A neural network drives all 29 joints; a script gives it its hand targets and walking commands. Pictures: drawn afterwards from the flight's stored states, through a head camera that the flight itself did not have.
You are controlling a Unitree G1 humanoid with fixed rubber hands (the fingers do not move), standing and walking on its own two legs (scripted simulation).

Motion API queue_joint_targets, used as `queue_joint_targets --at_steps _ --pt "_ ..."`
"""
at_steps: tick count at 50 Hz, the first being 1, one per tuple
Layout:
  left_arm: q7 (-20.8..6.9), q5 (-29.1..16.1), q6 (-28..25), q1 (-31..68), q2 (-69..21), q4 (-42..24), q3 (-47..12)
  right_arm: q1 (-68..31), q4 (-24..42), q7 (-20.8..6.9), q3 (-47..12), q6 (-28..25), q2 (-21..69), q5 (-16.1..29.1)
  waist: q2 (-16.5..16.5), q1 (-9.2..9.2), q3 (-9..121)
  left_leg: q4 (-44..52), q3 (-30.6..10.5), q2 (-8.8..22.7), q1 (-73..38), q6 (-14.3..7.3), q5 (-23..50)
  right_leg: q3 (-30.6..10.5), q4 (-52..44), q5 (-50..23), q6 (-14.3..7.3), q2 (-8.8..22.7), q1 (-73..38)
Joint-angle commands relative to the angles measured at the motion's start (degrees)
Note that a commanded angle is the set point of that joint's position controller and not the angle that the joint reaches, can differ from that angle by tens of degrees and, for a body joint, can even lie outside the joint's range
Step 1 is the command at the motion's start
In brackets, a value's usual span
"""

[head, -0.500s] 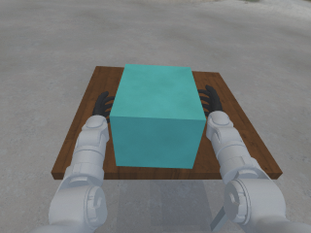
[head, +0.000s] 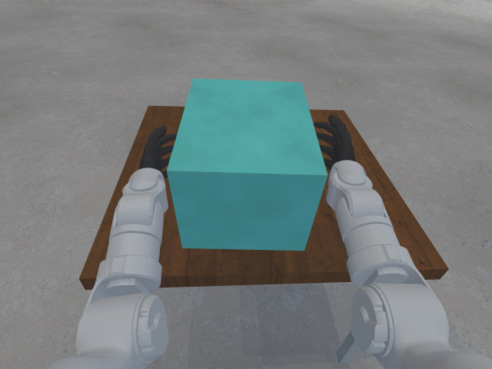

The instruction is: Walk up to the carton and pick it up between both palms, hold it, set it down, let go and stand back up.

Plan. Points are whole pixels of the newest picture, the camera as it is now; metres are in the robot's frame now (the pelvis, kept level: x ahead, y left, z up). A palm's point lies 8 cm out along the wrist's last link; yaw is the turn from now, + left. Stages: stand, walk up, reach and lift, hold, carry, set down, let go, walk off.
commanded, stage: reach and lift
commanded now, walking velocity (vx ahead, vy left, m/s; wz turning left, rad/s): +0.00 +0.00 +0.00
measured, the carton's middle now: (245, 160) +0.46 +0.03 +0.14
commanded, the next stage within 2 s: hold in 0.42 s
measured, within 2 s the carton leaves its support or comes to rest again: neither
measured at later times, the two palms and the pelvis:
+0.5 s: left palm (149, 168) +0.37 +0.18 +0.18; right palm (346, 166) +0.37 -0.13 +0.20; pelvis -0.01 +0.00 +0.00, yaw +0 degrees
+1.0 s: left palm (149, 169) +0.37 +0.18 +0.18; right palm (346, 167) +0.37 -0.13 +0.20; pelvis -0.01 +0.00 +0.00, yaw +0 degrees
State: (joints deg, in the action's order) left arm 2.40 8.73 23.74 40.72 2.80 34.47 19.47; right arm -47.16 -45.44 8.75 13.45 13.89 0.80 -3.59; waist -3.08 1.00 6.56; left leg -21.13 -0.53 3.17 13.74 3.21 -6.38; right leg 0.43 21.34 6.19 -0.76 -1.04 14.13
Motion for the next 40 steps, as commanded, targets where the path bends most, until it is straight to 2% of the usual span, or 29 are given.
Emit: queue_joint_targets --at_steps 1,4,9,11,16,20,27,40 --pt "-9.5 -4.3 -1.5 51.8 -32.4 -16.4 -24.7 -37.3 9.4 -5.1 -22.1 -1.9 38.2 9.8 5.4 6.89 21.1 5.7 2.1 -7.5 -5.1 -2.0 -2.1 0.8 -4.5 -7.8 5.5 2.0 -22.2" --pt "-9.9 -5.1 -0.9 52.7 -33.0 -19.2 -25.6 -38.5 11.9 -5.0 -23.2 -1.7 38.5 10.9 5.5 7.04 22.9 5.5 2.0 -7.5 -5.6 -2.1 -0.8 0.7 -4.2 -9.2 5.4 2.1 -22.9" --pt "-8.8 -8.4 -0.4 54.7 -35.5 -27.6 -30.9 -41.3 19.8 -4.4 -28.6 -1.5 40.9 15.1 7.5 6.53 31.6 3.0 1.0 -7.9 -7.2 -1.3 5.5 0.2 -2.1 -18.1 5.6 1.6 -26.3" --pt "-8.6 -8.4 0.6 53.0 -36.0 -28.1 -31.9 -40.9 21.7 -3.9 -29.7 -0.9 40.5 16.0 7.8 6.49 31.7 2.6 0.7 -8.0 -7.6 -1.1 6.2 0.3 -2.0 -19.1 5.7 1.3 -26.4" --pt "-9.8 -4.8 4.7 45.8 -35.0 -23.4 -29.1 -37.9 19.7 -3.6 -28.0 1.6 36.8 14.8 6.3 6.79 23.1 4.6 0.9 -7.5 -7.0 -1.7 0.1 0.9 -4.3 -9.5 5.3 1.3 -22.9" --pt "-10.7 -3.3 6.1 45.9 -34.4 -22.6 -27.1 -37.9 17.4 -4.2 -26.0 2.7 35.2 14.0 5.9 6.64 19.5 5.6 1.2 -7.3 -6.8 -2.2 -2.6 1.2 -5.2 -3.3 4.6 1.4 -20.4" --pt "-10.0 -4.9 6.2 48.7 -36.4 -25.5 -29.1 -41.1 20.4 -4.7 -27.5 2.9 36.8 15.5 7.0 5.98 23.5 4.8 0.6 -7.2 -7.0 -2.3 -1.6 0.8 -4.5 -4.5 4.4 1.3 -20.8" --pt "-9.2 -4.5 6.5 49.4 -36.9 -24.7 -28.7 -41.6 18.8 -5.3 -27.1 3.2 36.5 15.5 7.2 5.5 22.5 5.0 0.6 -7.1 -6.6 -2.4 -3.2 1.0 -4.8 -1.9 4.1 1.3 -19.2"
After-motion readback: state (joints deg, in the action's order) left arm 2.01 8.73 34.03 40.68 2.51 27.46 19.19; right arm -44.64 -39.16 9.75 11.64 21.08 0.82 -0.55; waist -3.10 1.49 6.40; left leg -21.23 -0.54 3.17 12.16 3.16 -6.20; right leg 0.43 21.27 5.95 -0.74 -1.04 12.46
